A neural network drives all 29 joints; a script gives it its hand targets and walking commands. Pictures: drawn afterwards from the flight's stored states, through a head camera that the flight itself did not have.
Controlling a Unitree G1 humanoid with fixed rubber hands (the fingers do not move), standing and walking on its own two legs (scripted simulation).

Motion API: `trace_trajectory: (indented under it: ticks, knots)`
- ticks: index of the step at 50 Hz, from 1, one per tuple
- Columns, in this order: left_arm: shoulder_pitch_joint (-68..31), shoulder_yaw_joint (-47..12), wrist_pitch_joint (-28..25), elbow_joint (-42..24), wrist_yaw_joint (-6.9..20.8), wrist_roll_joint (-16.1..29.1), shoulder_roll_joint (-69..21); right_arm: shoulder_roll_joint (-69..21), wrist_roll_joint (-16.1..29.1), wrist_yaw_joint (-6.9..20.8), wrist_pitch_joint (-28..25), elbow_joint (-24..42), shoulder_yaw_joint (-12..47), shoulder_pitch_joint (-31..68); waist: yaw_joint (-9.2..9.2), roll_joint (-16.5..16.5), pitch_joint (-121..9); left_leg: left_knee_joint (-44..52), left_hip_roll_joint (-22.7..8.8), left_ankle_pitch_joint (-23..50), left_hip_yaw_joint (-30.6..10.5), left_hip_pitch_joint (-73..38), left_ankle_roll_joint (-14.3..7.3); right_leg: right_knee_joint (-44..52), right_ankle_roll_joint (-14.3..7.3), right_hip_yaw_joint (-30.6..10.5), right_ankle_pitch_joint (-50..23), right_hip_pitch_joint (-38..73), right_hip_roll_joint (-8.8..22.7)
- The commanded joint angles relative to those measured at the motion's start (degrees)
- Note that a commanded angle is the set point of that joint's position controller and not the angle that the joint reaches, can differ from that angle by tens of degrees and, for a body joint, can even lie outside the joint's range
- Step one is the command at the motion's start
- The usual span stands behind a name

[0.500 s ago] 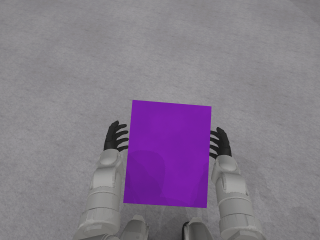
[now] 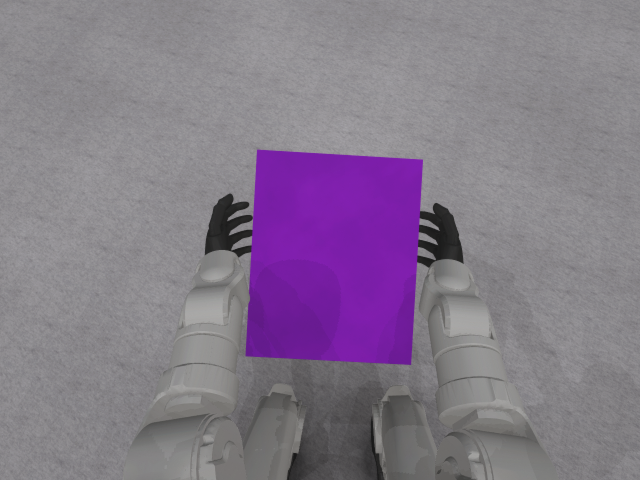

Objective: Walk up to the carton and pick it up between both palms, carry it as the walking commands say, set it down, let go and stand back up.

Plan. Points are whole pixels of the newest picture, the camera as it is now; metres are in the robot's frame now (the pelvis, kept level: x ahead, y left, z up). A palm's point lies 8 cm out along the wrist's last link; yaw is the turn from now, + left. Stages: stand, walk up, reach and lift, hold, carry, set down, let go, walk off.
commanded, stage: set down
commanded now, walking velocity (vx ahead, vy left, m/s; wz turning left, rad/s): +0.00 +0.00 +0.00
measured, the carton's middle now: (330, 254) +0.45 +0.02 -0.14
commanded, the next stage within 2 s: none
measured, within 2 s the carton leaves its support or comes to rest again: neither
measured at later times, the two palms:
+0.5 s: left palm (237, 258) +0.43 +0.16 -0.13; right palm (424, 267) +0.43 -0.12 -0.15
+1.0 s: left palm (251, 260) +0.47 +0.17 -0.24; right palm (409, 267) +0.47 -0.12 -0.25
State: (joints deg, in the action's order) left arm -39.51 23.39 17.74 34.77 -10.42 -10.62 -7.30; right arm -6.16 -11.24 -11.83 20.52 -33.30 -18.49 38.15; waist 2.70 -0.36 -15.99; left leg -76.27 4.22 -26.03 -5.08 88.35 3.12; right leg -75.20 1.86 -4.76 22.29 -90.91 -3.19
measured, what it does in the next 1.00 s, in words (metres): lowers itself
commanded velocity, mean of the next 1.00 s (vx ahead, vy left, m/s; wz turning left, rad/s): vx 0.00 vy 0.00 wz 0.00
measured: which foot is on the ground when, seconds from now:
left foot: down 0.00-1.00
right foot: down 0.00-1.00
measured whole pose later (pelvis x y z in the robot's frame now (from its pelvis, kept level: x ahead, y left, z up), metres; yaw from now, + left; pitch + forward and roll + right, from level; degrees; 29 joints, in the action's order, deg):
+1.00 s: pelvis -0.06 +0.01 -0.14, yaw +0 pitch +32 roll +1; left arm -72.1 19.2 20.2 38.3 -15.0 -2.7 5.2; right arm 4.4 -4.3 -16.0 22.6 -34.4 -17.3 69.9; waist 2.1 0.3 17.7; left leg -106.5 7.9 -29.8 -4.7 108.4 5.1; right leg -104.5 5.6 -6.8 25.2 -110.8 -7.3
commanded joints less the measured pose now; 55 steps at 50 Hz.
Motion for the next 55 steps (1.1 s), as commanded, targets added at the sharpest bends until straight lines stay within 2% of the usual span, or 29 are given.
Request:
trace_trajectory:
  ticks: [1,3,4,6,7,10,12,13,16,18,23,26,27,30,31,32,36,38,39,40,41,44,45,46,47,52,53,54,55]
  knots:
    - [-37.65,-35.32,-1.02,-0.76,25.83,9.05,-51.35,-58.24,8.92,20.14,-4.45,4.66,34.03,42.23,0.56,2.76,-55.92,7.37,5.74,13.1,6.44,-22.27,-1.57,5.63,0.21,4.84,-14.26,43.14,-5.66]
    - [-36.02,-34.85,-1.04,1.3,25.51,9.17,-50.52,-57.51,10.36,19.84,-5.05,6.29,35.52,45.23,2.16,3.03,-57.15,5.87,5.87,15.03,6.58,-22.39,-1.5,3.96,0.41,5.03,-15.29,41.18,-5.85]
    - [-39.19,-36.17,-1.68,-1.87,25.38,10.9,-50.39,-57.54,10.7,19.48,-5.17,6.68,36.36,45.57,1.13,4.2,-59.96,4.96,6.1,14.74,6.57,-21.46,-1.46,3.1,0.35,5.13,-15.87,43.05,-6.02]
    - [-38.01,-35.18,-1.57,-0.02,25.3,10.81,-49.99,-56.55,10.2,18.78,-5.17,5.93,35.54,45.75,0.4,5.09,-57.32,4.02,6.15,14.1,6.59,-18.49,-1.46,2.7,0.55,5.34,-15.76,42.41,-6.03]
    - [-38.25,-35.2,-1.65,-0.26,25.33,10.63,-48.94,-57.24,10.44,18.47,-5.16,6.3,36.22,46.08,1.39,5.95,-59.29,3.14,6.24,14.66,6.98,-17.84,-1.5,1.92,0.71,5.32,-17.25,43.15,-6.25]
    - [-40.82,-35.67,-1.63,0.01,25.09,11.85,-49.05,-56.06,10.9,17.73,-5.62,6.22,35.79,47.99,0.88,4.83,-59.45,1.86,6.32,13.85,7.1,-17.04,-1.23,0.14,0.52,5.73,-15.87,41.4,-6.46]
    - [-44.78,-36.46,-2.21,-3.52,24.67,12.84,-47.11,-56.23,12.36,17.42,-5.79,7.28,37.05,49.93,1.88,4.26,-64.51,-0.18,6.27,16.25,7.84,-17.75,-1.25,-1.8,0.5,5.47,-17.88,41.52,-6.88]
    - [-42.27,-35.79,-1.8,-0.56,24.55,12.52,-47.64,-55.97,11.68,17.25,-5.74,5.67,36.08,48.55,1.43,4.57,-60.15,-0.13,6.25,14.97,7.56,-15.94,-1.12,-1.65,0.6,5.83,-16.41,39.37,-6.81]
    - [-45.88,-35.31,-1.9,-1.91,24.16,13.14,-46.02,-55.92,12.3,16.93,-5.59,4.71,35.12,50.86,1.69,4.19,-61.06,-1.72,6.21,14.15,8.12,-15.0,-1.1,-4.04,0.59,6.36,-15.26,36.57,-7.05]
    - [-46.53,-35.56,-1.42,0.02,24.07,13.6,-47.48,-54.33,11.39,16.65,-5.59,3.68,34.18,50.74,0.34,3.26,-60.43,-2.45,6.23,12.63,8.32,-13.97,-0.66,-4.43,0.34,6.62,-13.82,35.84,-6.92]
    - [-50.66,-33.39,-1.59,1.88,23.61,12.74,-46.49,-54.6,11.5,16.59,-5.43,3.24,32.89,56.52,2.26,3.83,-61.67,-4.42,6.26,10.17,9.05,-11.24,-0.83,-7.27,0.44,7.08,-11.02,33.04,-7.08]
    - [-53.48,-33.28,-1.57,1.18,23.61,13.55,-45.42,-54.39,12.04,16.57,-5.17,3.52,32.99,59.05,1.63,4.35,-63.24,-6.45,6.27,10.33,9.68,-9.25,-0.77,-8.91,0.55,7.55,-11.67,32.63,-7.17]
    - [-52.7,-32.78,-1.38,2.69,23.51,13.5,-45.84,-53.83,12.44,16.61,-5.25,3.76,33.21,61.05,2.31,4.83,-62.95,-6.63,6.26,9.05,9.68,-9.19,-0.81,-9.16,0.61,7.78,-9.98,32.01,-7.18]
    - [-55.7,-33.37,-1.18,1.89,23.46,13.79,-46.82,-54.26,11.59,16.58,-5.0,1.97,30.93,59.69,0.58,2.78,-63.86,-7.81,6.44,9.63,9.72,-9.06,-0.62,-11.05,0.17,8.24,-10.76,29.74,-7.27]
    - [-55.44,-32.44,-1.05,2.53,23.45,13.7,-46.75,-53.82,11.3,16.67,-4.81,2.17,30.85,61.51,0.14,4.74,-62.12,-8.29,6.25,9.3,9.66,-8.0,-0.84,-11.33,0.52,8.87,-10.12,28.52,-7.24]
    - [-56.58,-32.65,-1.15,2.28,23.19,13.55,-46.73,-53.92,12.38,16.74,-5.05,3.86,32.93,64.15,2.59,3.98,-64.75,-9.07,6.29,10.27,10.35,-7.79,-0.56,-12.13,0.43,8.47,-10.73,29.03,-7.24]
    - [-59.99,-32.45,-0.47,2.29,23.02,14.02,-46.37,-52.59,12.01,16.92,-4.48,1.85,30.64,64.93,1.08,2.89,-64.89,-10.42,6.33,8.6,10.22,-7.95,-0.46,-14.18,0.23,9.4,-8.7,25.41,-7.22]
    - [-60.83,-32.08,-0.25,2.98,23.14,14.02,-46.75,-53.56,12.1,17.02,-4.3,2.28,29.88,67.16,0.45,4.09,-64.81,-11.43,6.34,7.88,10.21,-6.45,-0.72,-14.9,0.31,9.72,-8.28,24.63,-7.21]
    - [-61.06,-32.31,-0.09,2.99,23.08,13.85,-46.69,-52.46,12.54,17.09,-4.31,3.75,30.99,68.49,1.83,2.43,-67.72,-11.88,6.29,8.5,10.81,-7.02,-0.45,-15.97,0.28,9.64,-8.73,25.54,-7.24]
    - [-61.51,-31.68,-0.01,3.33,23.05,14.39,-47.37,-51.88,12.8,17.21,-4.15,2.91,30.53,69.48,0.98,3.61,-66.58,-12.24,6.26,7.19,10.29,-6.34,-0.6,-15.89,0.33,9.94,-6.95,24.18,-7.1]
    - [-65.55,-32.81,-0.36,0.28,23.08,15.09,-46.22,-52.97,12.43,17.12,-3.89,2.93,30.26,69.46,-0.06,4.19,-68.65,-13.07,6.39,7.95,10.48,-5.75,-0.56,-16.74,0.35,10.08,-8.75,24.7,-7.11]
    - [-65.99,-33.09,0.31,1.61,22.76,15.0,-46.18,-51.05,13.32,17.59,-3.57,3.84,29.89,73.19,0.55,2.74,-73.0,-14.03,5.98,6.79,10.68,-7.92,-0.61,-18.66,0.28,10.76,-6.58,22.94,-7.24]
    - [-68.21,-33.28,0.04,-0.14,22.83,15.43,-44.84,-50.61,13.48,17.61,-3.15,3.92,30.98,73.94,0.74,4.23,-75.69,-15.27,5.98,7.18,10.82,-6.55,-0.52,-19.35,0.55,10.78,-7.22,24.05,-6.91]
    - [-70.14,-35.15,0.16,-2.46,22.75,16.26,-44.53,-50.36,14.81,17.56,-3.19,7.23,31.99,76.62,1.25,2.35,-81.6,-16.21,6.1,8.08,11.48,-8.5,-0.43,-20.11,0.33,10.27,-8.09,26.27,-6.89]
    - [-71.07,-35.57,0.57,-2.17,22.85,16.91,-43.92,-49.44,14.82,17.47,-2.59,6.46,32.03,77.34,0.31,2.98,-83.81,-16.42,5.8,7.06,11.31,-8.37,-0.43,-20.51,0.36,10.65,-7.5,27.29,-6.87]
    - [-78.1,-40.09,0.96,-11.52,21.15,19.34,-37.6,-47.45,20.56,17.29,-0.74,12.12,39.06,82.13,3.39,2.6,-112.17,-21.71,5.34,12.41,12.74,-20.07,-0.32,-26.58,0.85,11.76,-12.03,35.76,-6.92]
    - [-77.37,-41.26,1.56,-10.73,20.78,20.49,-37.28,-44.58,20.78,16.92,-0.8,12.94,39.35,82.13,2.67,2.4,-116.9,-23.07,5.05,13.98,12.81,-22.07,0.08,-27.65,0.62,12.25,-13.75,37.94,-6.72]
    - [-80.71,-44.5,2.47,-15.75,20.28,22.96,-38.99,-44.59,23.07,16.57,-0.41,19.97,41.59,85.54,0.85,2.34,-120.07,-24.07,4.23,20.96,11.99,-27.36,0.07,-28.95,0.35,13.17,-19.96,41.59,-6.76]
    - [-81.79,-45.29,3.09,-19.49,19.92,24.55,-38.45,-43.71,24.06,16.11,0.34,22.05,42.71,85.72,0.59,1.78,-121.13,-25.29,4.23,23.01,12.06,-29.21,0.19,-29.73,0.11,12.89,-21.71,42.84,-6.52]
